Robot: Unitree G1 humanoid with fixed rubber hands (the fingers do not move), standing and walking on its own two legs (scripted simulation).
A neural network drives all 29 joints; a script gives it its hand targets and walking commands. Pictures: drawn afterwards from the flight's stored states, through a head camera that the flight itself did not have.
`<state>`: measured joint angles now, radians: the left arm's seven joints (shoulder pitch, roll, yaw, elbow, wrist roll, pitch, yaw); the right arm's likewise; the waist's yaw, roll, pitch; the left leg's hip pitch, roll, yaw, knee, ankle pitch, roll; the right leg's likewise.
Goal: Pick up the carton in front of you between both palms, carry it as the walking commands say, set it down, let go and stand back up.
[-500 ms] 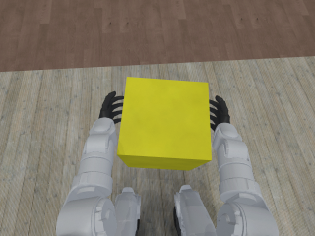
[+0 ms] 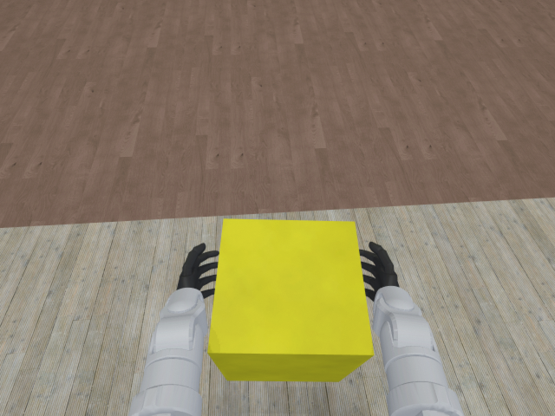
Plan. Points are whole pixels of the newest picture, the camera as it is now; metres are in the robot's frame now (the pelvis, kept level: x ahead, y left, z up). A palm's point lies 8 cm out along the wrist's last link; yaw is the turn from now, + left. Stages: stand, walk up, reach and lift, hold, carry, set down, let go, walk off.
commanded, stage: reach and lift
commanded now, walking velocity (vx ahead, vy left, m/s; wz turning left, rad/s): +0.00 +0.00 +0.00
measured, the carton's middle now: (286, 307) +0.33 -0.01 -0.09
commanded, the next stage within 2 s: hold in 1.26 s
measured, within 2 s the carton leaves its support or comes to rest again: neither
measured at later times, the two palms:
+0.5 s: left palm (170, 288) +0.30 +0.15 +0.07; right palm (402, 279) +0.30 -0.15 +0.07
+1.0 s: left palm (168, 276) +0.31 +0.15 +0.08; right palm (402, 269) +0.31 -0.15 +0.08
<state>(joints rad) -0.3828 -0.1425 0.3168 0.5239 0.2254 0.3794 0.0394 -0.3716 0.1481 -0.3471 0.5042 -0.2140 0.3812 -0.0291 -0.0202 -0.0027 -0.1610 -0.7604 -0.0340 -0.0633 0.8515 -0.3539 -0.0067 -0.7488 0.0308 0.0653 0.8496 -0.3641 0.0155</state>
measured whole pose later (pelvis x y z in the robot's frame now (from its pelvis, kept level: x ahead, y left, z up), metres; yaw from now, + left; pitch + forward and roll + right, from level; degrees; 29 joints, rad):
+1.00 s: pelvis +0.01 +0.00 +0.05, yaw +0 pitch -5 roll +0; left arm -0.30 -0.16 0.27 0.33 0.30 0.65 -0.01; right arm -0.31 0.16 -0.28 0.34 -0.30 0.65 0.01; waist 0.00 0.00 0.02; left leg -0.11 -0.02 -0.07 0.39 -0.19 -0.01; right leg -0.10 0.02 0.07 0.39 -0.20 0.01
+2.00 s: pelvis +0.01 +0.00 +0.05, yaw +0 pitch -8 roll +0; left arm -0.30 -0.16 0.25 0.25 0.30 0.76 -0.01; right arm -0.30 0.16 -0.25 0.26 -0.29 0.75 0.02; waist 0.00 0.00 0.04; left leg -0.04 -0.02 -0.07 0.37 -0.18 -0.01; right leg -0.04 0.02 0.08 0.37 -0.19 0.01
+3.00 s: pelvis +0.05 -0.02 +0.05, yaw +0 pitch +3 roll +0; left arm -0.21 -0.14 0.13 -0.03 0.16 0.95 0.05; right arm -0.19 0.11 -0.14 -0.07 -0.16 0.96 -0.05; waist 0.00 0.01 -0.15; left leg -0.34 0.04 0.02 0.68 -0.42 0.00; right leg -0.22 -0.01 -0.04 0.45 -0.27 -0.02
